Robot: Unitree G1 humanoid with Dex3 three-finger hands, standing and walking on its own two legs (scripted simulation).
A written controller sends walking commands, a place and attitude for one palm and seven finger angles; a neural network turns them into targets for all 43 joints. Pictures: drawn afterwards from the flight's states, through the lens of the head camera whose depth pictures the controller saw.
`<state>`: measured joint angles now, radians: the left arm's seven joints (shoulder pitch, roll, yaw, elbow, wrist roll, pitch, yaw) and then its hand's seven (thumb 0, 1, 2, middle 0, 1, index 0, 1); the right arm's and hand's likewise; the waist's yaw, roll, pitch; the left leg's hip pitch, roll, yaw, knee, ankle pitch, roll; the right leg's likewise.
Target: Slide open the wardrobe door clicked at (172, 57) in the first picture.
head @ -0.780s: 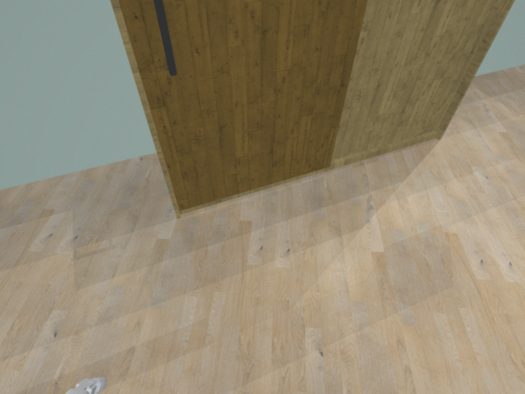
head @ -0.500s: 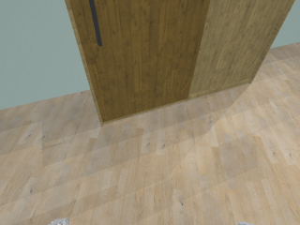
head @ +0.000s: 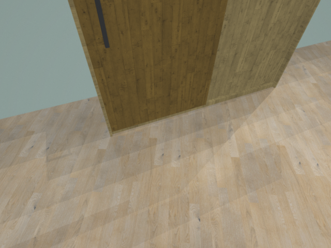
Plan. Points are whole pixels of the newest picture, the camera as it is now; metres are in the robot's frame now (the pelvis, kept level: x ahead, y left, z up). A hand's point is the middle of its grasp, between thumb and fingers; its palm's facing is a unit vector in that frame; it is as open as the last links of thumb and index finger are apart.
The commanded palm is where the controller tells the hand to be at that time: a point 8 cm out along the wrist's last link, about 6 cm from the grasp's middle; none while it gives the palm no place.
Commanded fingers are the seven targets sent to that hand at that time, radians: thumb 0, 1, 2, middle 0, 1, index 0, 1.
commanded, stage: stand and wait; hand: left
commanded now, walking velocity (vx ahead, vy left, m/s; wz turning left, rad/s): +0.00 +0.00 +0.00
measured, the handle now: (100, 15) +1.05 +0.38 +0.12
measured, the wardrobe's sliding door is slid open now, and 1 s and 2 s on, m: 0.00 0.00 0.00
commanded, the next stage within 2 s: look at it before walking up in 0.04 s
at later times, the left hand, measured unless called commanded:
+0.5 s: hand out of the picture +0.08 +0.25 -0.15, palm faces -0.03 -0.94 -0.33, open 7.3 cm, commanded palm none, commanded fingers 0.00 0.90 0.90 -0.20 -0.30 -0.20 -0.30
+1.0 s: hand out of the picture +0.06 +0.22 -0.18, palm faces -0.05 -0.97 -0.24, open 7.3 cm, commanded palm none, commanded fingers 0.00 0.90 0.90 -0.20 -0.30 -0.20 -0.30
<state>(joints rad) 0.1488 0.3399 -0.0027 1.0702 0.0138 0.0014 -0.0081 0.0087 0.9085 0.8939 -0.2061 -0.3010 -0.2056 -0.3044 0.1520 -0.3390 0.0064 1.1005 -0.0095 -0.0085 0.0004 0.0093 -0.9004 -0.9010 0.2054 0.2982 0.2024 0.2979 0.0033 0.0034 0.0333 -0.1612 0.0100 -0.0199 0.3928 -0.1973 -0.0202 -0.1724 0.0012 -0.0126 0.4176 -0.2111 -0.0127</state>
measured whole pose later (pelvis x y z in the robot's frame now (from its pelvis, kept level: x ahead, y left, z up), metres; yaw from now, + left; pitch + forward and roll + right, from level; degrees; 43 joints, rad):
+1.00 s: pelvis +0.04 +0.00 -0.01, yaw -4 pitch -1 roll +1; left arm 0.29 0.27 0.01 1.07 0.03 0.02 -0.03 0.01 0.91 0.89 -0.20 -0.30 -0.20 -0.30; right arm 0.23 -0.25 0.00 1.09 -0.02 -0.01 0.00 0.01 -0.90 -0.90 0.20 0.30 0.20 0.30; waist 0.02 -0.01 -0.03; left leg -0.15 0.02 0.04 0.49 -0.32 -0.01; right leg -0.20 0.02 0.04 0.55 -0.36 -0.03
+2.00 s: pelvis +0.39 -0.07 -0.01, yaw -14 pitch -1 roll +2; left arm 0.17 0.16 0.06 0.96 0.03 -0.01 0.00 0.00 0.92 0.89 -0.20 -0.30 -0.20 -0.30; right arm 0.37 -0.16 -0.04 1.09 -0.02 -0.04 -0.02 0.00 -0.92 -0.90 0.20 0.30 0.20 0.30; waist -0.04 -0.01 0.04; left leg -0.21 0.00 0.14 0.50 -0.27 0.03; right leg -0.41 -0.09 -0.06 0.66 -0.21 0.02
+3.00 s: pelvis +0.42 -0.10 -0.01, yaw +19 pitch +0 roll +1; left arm 0.18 0.17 0.04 0.88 0.02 0.02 0.02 0.01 0.91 0.89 -0.20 -0.30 -0.20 -0.30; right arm 0.22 -0.23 -0.08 0.95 -0.02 0.07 0.01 0.01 -0.90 -0.90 0.20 0.30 0.20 0.30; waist -0.02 0.06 0.06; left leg -0.47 -0.08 -0.07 0.86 -0.41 -0.02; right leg -0.25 -0.04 -0.06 0.56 -0.31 -0.02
